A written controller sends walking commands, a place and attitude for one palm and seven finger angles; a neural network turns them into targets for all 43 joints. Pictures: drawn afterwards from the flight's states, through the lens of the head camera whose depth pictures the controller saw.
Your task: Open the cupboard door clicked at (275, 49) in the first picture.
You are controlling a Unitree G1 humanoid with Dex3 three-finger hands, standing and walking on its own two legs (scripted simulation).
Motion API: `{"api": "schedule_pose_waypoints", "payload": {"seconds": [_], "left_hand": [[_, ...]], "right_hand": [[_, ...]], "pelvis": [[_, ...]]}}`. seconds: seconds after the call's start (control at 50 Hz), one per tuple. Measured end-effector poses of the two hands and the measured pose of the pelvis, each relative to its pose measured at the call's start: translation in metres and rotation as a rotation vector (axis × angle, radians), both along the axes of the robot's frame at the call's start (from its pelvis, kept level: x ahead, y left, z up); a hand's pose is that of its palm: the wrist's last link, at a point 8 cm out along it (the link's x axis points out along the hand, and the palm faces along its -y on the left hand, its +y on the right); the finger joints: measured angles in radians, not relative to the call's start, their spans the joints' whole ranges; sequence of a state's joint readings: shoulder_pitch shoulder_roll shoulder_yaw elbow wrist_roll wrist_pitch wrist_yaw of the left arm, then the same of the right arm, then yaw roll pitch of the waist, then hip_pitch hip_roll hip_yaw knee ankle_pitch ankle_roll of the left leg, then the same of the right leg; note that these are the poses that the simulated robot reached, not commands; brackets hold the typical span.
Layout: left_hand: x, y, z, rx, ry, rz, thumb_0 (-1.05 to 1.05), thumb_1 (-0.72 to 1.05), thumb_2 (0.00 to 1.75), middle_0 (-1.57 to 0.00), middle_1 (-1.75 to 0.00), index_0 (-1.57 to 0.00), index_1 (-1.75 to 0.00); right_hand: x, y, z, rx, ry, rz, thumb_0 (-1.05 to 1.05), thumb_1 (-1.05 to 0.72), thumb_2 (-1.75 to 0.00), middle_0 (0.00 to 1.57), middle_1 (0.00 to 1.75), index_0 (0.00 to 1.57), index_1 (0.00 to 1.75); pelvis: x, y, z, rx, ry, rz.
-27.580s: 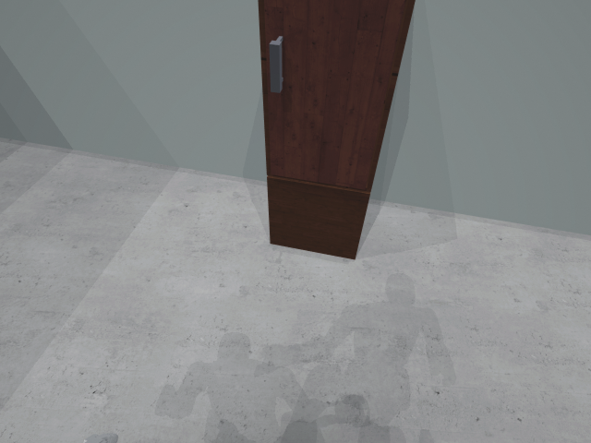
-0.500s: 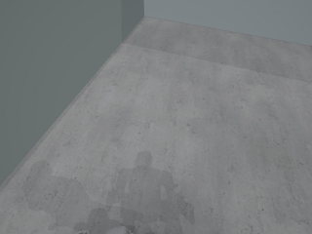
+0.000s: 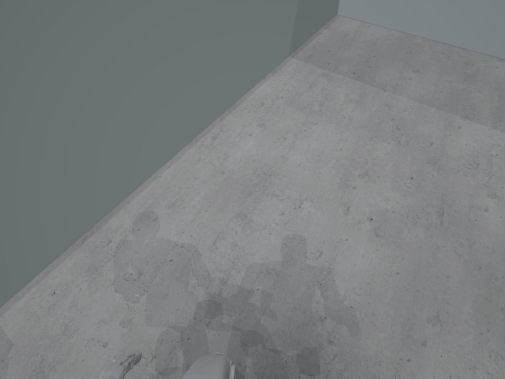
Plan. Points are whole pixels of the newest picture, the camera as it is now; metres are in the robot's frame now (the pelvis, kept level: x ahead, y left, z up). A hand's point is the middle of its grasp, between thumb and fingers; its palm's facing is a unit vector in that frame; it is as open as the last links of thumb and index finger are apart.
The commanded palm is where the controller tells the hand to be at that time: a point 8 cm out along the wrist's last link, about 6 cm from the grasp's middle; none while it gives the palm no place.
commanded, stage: turn to face it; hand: left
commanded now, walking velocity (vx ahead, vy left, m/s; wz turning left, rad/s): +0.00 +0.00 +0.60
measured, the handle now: out of the picture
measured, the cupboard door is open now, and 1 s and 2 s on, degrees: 52 52 52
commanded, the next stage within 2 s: none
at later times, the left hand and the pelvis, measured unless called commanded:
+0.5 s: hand out of the picture +0.04 +0.23 -0.16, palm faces +0.33 -0.91 -0.26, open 7.4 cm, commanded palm none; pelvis +0.02 +0.00 +0.01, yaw +18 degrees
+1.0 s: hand out of the picture -0.04 +0.18 -0.18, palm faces +0.62 -0.75 -0.22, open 7.4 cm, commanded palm none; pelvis +0.03 -0.02 -0.01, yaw +38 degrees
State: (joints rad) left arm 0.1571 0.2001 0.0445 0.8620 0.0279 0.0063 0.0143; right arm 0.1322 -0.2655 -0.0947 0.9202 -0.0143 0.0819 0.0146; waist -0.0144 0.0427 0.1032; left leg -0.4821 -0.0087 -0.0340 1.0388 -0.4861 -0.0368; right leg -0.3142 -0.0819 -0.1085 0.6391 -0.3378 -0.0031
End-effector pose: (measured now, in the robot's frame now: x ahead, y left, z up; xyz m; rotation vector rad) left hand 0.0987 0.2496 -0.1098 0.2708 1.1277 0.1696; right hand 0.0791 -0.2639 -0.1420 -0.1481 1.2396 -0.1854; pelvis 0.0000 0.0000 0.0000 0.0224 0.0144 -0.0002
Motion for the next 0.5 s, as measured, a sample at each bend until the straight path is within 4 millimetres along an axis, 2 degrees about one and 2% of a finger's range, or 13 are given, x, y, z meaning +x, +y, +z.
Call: {"api": "schedule_pose_waypoints", "payload": {"seconds": [0.08,0.16,0.22,0.28,0.32,0.4,0.5], "left_hand": [[-0.025,-0.011,0.001,-0.023,0.057,0.065,0.01,0.91,0.9,-0.2,-0.3,-0.2,-0.3],[-0.05,-0.016,-0.005,-0.06,0.089,0.14,0.01,0.9,0.9,-0.2,-0.3,-0.2,-0.3],[-0.072,-0.01,-0.015,-0.082,0.109,0.209,0.01,0.91,0.9,-0.2,-0.3,-0.2,-0.3],[-0.093,0.003,-0.032,-0.101,0.135,0.276,0.01,0.91,0.9,-0.2,-0.3,-0.2,-0.3],[-0.102,0.011,-0.037,-0.094,0.164,0.308,0.01,0.91,0.9,-0.2,-0.3,-0.2,-0.3],[-0.101,0.021,-0.029,-0.076,0.151,0.356,0.01,0.91,0.9,-0.2,-0.3,-0.2,-0.3],[-0.083,0.022,-0.012,-0.051,0.074,0.378,0.01,0.91,0.9,-0.2,-0.3,-0.2,-0.3]], "right_hand": [[0.021,0.002,0.01,0.017,0.004,0.054,0.01,-0.91,-0.9,0.2,0.3,0.2,0.3],[0.048,0.015,0.016,0.02,-0.002,0.136,0.01,-0.91,-0.9,0.19,0.3,0.19,0.3],[0.072,0.03,0.019,0.009,-0.022,0.209,0.01,-0.91,-0.9,0.19,0.3,0.19,0.3],[0.095,0.044,0.016,-0.015,-0.075,0.276,0.01,-0.91,-0.9,0.19,0.3,0.2,0.3],[0.103,0.051,0.018,-0.027,-0.093,0.308,0.01,-0.91,-0.9,0.2,0.3,0.2,0.3],[0.104,0.054,0.024,-0.045,-0.079,0.343,0.01,-0.91,-0.9,0.2,0.3,0.2,0.3],[0.099,0.045,0.023,-0.039,-0.028,0.37,0.01,-0.91,-0.9,0.2,0.3,0.2,0.3]], "pelvis": [[0.006,-0.007,0.01,0.018,0.004,0.056],[0.011,-0.007,0.012,0.026,0.006,0.117],[0.013,-0.003,0.008,0.017,0.006,0.163],[0.015,0.007,-0.005,-0.006,0.01,0.21],[0.014,0.008,-0.006,-0.005,0.008,0.231],[0.016,0.006,0.001,-0.015,0.01,0.271],[0.02,-0.004,0.007,-0.024,0.007,0.319]]}}
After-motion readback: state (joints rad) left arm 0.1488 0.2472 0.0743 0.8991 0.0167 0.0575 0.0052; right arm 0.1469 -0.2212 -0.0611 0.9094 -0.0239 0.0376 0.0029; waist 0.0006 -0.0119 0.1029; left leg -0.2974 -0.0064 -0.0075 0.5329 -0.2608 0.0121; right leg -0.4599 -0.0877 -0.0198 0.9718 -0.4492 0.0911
